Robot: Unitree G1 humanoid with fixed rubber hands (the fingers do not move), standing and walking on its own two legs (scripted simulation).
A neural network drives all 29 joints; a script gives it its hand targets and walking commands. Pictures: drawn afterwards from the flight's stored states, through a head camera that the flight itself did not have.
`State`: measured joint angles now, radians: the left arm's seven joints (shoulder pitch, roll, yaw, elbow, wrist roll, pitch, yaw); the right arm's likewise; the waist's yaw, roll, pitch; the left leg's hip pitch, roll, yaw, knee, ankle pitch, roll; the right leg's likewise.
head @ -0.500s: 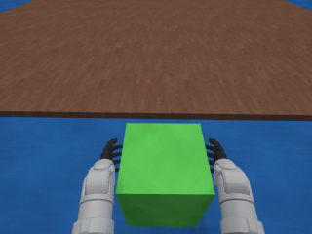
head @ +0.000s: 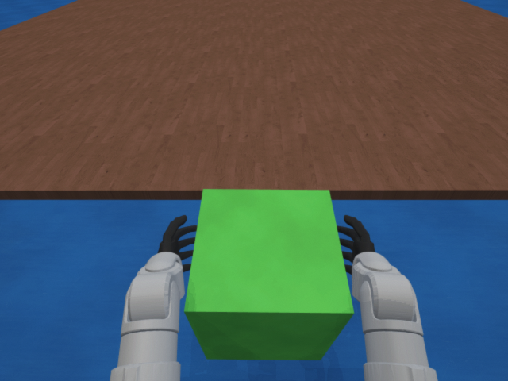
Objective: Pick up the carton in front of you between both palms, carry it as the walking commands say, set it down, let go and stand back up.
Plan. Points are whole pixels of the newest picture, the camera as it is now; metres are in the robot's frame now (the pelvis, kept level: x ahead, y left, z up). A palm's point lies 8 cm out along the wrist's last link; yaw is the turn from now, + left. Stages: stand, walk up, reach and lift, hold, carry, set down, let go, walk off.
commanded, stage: carry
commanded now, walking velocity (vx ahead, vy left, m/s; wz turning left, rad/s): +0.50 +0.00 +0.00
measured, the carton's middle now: (264, 279) +0.30 +0.00 +0.01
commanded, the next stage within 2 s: none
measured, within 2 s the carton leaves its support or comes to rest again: neither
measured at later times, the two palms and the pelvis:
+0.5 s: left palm (187, 172) +0.49 +0.15 +0.10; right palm (333, 165) +0.51 -0.14 +0.10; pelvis +0.23 -0.01 +0.01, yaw +2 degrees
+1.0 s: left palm (198, 106) +0.82 +0.18 +0.09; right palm (303, 105) +0.81 -0.12 +0.09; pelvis +0.55 +0.04 +0.02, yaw -2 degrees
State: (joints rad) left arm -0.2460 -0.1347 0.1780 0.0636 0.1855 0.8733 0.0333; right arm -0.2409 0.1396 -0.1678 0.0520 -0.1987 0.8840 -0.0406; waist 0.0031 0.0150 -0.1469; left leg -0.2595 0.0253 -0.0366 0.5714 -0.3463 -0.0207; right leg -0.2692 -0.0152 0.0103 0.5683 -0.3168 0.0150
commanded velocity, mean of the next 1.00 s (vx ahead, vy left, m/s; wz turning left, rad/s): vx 0.50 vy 0.00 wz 0.00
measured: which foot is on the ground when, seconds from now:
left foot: down 0.00-0.32, up 0.34-0.64, down 0.66-1.00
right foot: down 0.00-0.16, up 0.18-0.28, down 0.30-0.70, up 0.72-1.00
